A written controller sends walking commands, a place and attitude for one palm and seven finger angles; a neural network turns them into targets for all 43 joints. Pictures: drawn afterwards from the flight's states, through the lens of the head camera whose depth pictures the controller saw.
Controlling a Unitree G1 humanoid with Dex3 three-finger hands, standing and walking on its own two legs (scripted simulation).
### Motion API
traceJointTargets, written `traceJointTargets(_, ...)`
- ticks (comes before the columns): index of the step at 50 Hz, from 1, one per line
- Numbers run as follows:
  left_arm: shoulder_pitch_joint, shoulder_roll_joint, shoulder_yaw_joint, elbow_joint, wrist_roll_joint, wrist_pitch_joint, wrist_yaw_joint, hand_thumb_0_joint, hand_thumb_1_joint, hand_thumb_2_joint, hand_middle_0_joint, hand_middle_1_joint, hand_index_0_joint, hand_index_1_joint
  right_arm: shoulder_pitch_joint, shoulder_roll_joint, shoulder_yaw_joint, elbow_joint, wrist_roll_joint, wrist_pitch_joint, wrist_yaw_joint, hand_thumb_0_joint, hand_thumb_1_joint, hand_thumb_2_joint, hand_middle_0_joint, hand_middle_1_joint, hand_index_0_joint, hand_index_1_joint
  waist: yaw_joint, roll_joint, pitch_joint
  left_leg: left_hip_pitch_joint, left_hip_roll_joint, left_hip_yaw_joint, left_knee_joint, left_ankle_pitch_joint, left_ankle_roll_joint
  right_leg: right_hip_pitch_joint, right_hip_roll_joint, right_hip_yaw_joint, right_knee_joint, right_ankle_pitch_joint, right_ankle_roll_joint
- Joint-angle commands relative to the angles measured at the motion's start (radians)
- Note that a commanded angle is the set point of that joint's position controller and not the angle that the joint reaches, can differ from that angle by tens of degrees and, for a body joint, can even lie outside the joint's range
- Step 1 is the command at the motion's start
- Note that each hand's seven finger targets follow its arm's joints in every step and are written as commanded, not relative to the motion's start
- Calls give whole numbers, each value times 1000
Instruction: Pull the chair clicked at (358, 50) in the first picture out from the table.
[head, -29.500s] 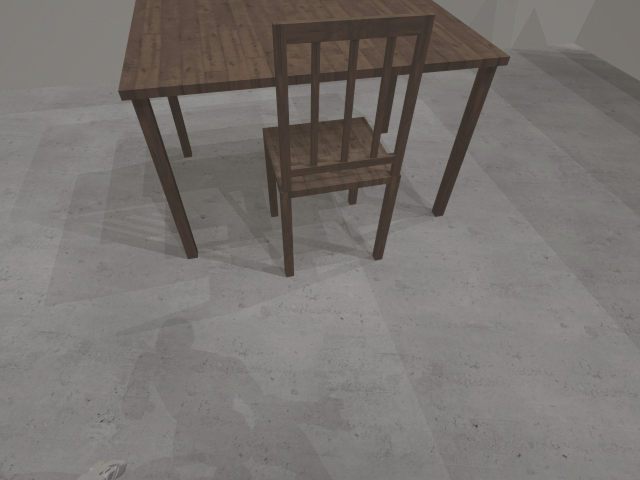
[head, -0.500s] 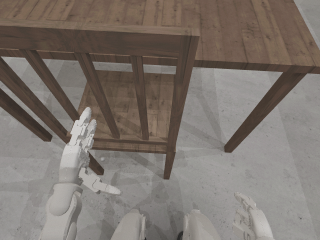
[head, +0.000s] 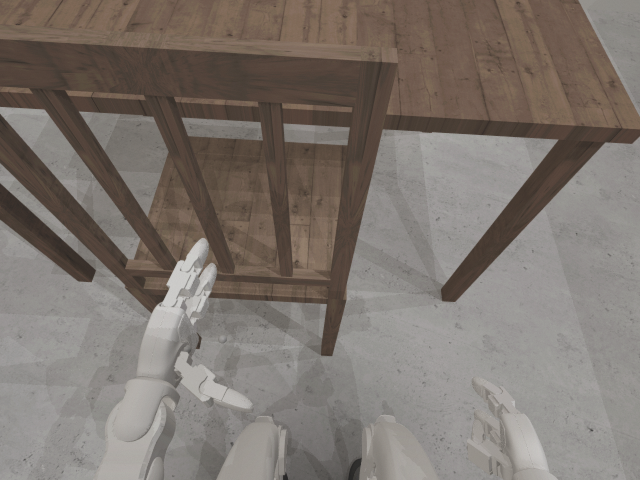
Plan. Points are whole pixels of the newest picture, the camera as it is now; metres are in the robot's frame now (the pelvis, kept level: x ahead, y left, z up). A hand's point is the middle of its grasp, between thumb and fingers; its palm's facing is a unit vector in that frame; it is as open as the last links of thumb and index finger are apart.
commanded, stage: aim the fingers beside a spindle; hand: left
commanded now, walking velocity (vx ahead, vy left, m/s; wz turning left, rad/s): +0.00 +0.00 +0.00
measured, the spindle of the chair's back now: (204, 208) +0.43 +0.16 +0.05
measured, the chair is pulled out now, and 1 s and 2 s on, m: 0.00 0.00 0.00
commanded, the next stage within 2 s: none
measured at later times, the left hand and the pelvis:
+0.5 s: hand (185, 306) +0.30 +0.16 +0.05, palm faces +0.01 -1.00 -0.06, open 16.9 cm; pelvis +0.00 +0.01 +0.00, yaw +0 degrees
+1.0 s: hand (228, 343) +0.28 +0.12 -0.01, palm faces -0.13 -0.99 +0.05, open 16.9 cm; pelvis +0.00 +0.00 +0.00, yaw +0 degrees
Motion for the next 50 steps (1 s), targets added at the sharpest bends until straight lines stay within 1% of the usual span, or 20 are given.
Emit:
traceJointTargets(1, -165, 212, 189, -410, -3, -170, 103, 0, -500, 300, -60, -80, -60, -80, 6, -116, -53, -128, -13, -47, -16, 0, -900, -900, 200, 300, 200, 300, 32, 92, -421, 267, -8, -42, -198, 422, -16, 293, 15, 64, -129, 308, -13)
traceJointTargets(4, -98, 148, 154, -263, 1, -151, 108, 0, -500, 300, -60, -80, -60, -80, -1, -118, -49, -111, -14, -40, -2, 0, -900, -900, 200, 300, 200, 300, 7, 31, -334, 203, -7, -40, -195, 363, -15, 278, 20, 58, -144, 279, -7)
traceJointTargets(9, -63, 4, -14, 0, -10, -31, -31, 0, -500, 300, -60, -80, -60, -80, 5, -158, -52, -122, 18, -22, 3, 0, -900, -900, 200, 300, 200, 300, -50, -83, -193, 92, -12, -41, -193, 202, -4, 220, 21, 57, -190, 158, -3)
traceJointTargets(13, -197, 73, 17, -235, -35, -73, -47, 0, -500, 300, -60, -80, -60, -80, 8, -152, -64, -143, 13, -43, -15, 0, -900, -900, 200, 300, 200, 300, -27, 3, -355, 197, -8, -49, -185, 291, 0, 254, 11, 61, -168, 222, -5)
traceJointTargets(15, -211, 199, 124, -428, -32, -136, 15, 0, -500, 300, -60, -80, -60, -80, 9, -145, -63, -141, -1, -58, -24, 0, -900, -900, 200, 300, 200, 300, 17, 98, -458, 299, -1, -55, -193, 418, -13, 271, 13, 57, -135, 290, -14)
traceJointTargets(17, -128, 195, 143, -528, -20, -181, 86, 0, -500, 300, -60, -80, -60, -80, 28, -117, -55, -129, -12, -71, -19, 0, -900, -900, 200, 300, 200, 300, 43, 158, -496, 398, 3, -61, -214, 552, -37, 263, 11, 46, -123, 336, -22)
traceJointTargets(20, -105, 177, 156, -362, 19, -171, 147, 0, -500, 300, -60, -80, -60, -80, 22, -119, -54, -97, -20, -54, -6, 0, -900, -900, 200, 300, 200, 300, 2, 63, -369, 309, 10, -72, -202, 510, -32, 215, 19, 33, -119, 314, -12)
traceJointTargets(21, -92, 123, 117, -247, 31, -148, 144, 0, -500, 300, -60, -80, -60, -80, 15, -120, -51, -90, -20, -45, 0, 0, -900, -900, 200, 300, 200, 300, -20, 17, -288, 245, 8, -67, -195, 431, -26, 194, 22, 30, -126, 280, -6)
traceJointTargets(23, -53, 33, 35, -55, 48, -88, 103, 0, -500, 300, -60, -80, -60, -80, 10, -139, -50, -91, -13, -29, 12, 0, -900, -900, 200, 300, 200, 300, -42, -45, -186, 148, 1, -64, -194, 284, -21, 151, 24, 22, -139, 188, -6)
traceJointTargets(25, -26, -36, -35, 50, 37, -29, 36, 0, -500, 300, -60, -80, -60, -80, 4, -154, -51, -111, 8, -18, 17, 0, -900, -900, 200, 300, 200, 300, -43, -75, -163, 118, -6, -61, -206, 231, -13, 162, 24, 25, -159, 155, -12)
traceJointTargets(29, -131, 17, -37, -183, -8, -27, -28, 0, -500, 300, -60, -80, -60, -80, 10, -157, -66, -163, 16, -20, -3, 0, -900, -900, 200, 300, 200, 300, -23, -32, -351, 209, -4, -59, -198, 315, -7, 243, 13, 42, -157, 236, -9)
traceJointTargets(31, -196, 135, 52, -459, -16, -98, 16, 0, -500, 300, -60, -80, -60, -80, 12, -142, -69, -169, 4, -36, -14, 0, -900, -900, 200, 300, 200, 300, 20, 79, -507, 337, 1, -63, -197, 461, -16, 285, 10, 53, -134, 317, -13)
traceJointTargets(33, -74, 152, 81, -602, -17, -157, 88, 0, -500, 300, -60, -80, -60, -80, 33, -111, -58, -159, -7, -54, -13, 0, -900, -900, 200, 300, 200, 300, 48, 146, -543, 447, 9, -68, -215, 627, -48, 271, 12, 43, -123, 368, -20)
traceJointTargets(35, -26, 205, 155, -553, 6, -177, 162, 0, -500, 300, -60, -80, -60, -80, 42, -104, -55, -128, -16, -48, -13, 0, -900, -900, 200, 300, 200, 300, 38, 93, -444, 383, 13, -73, -219, 603, -53, 249, 22, 35, -117, 355, -20)
traceJointTargets(37, -62, 129, 111, -369, 43, -163, 188, 0, -500, 300, -60, -80, -60, -80, 16, -102, -49, -109, -22, -34, -2, 0, -900, -900, 200, 300, 200, 300, -12, 28, -302, 267, 8, -69, -194, 477, -32, 210, 23, 33, -118, 314, -10)
traceJointTargets(40, -11, 9, 12, -8, 75, -86, 125, 0, -500, 300, -60, -80, -60, -80, 7, -130, -48, -88, -13, -17, 14, 0, -900, -900, 200, 300, 200, 300, -59, -96, -121, 99, -3, -61, -176, 235, -15, 130, 28, 28, -150, 160, -6)
traceJointTargets(43, -59, -42, -74, -4, 33, -25, 2, 0, -500, 300, -60, -80, -60, -80, -4, -159, -53, -134, 21, -13, 11, 0, -900, -900, 200, 300, 200, 300, -45, -72, -192, 115, -14, -51, -197, 193, -8, 190, 20, 42, -174, 139, -14)
traceJointTargets(45, -114, -11, -69, -153, -3, -29, -39, 0, -500, 300, -60, -80, -60, -80, 0, -153, -60, -158, 17, -22, -2, 0, -900, -900, 200, 300, 200, 300, -34, -22, -332, 174, -12, -48, -181, 275, -3, 251, 14, 55, -163, 219, -12)
traceJointTargets(48, -168, 145, 52, -520, -22, -116, 10, 0, -500, 300, -60, -80, -60, -80, 12, -129, -63, -165, 3, -46, -20, 0, -900, -900, 200, 300, 200, 300, 22, 96, -545, 352, -2, -52, -188, 495, -12, 328, 7, 61, -137, 366, -14)
traceJointTargets(50, -95, 238, 155, -603, -17, -164, 98, 0, -500, 300, -60, -80, -60, -80, 39, -116, -55, -137, -8, -57, -26, 0, -900, -900, 200, 300, 200, 300, 46, 134, -520, 387, 4, -61, -209, 571, -36, 298, 17, 51, -125, 377, -21)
